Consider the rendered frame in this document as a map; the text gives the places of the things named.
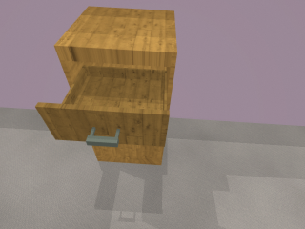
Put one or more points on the handle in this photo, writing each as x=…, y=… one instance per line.
x=104, y=141

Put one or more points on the cabinet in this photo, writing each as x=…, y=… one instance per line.
x=121, y=38

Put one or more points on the drawer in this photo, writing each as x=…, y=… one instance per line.
x=110, y=98

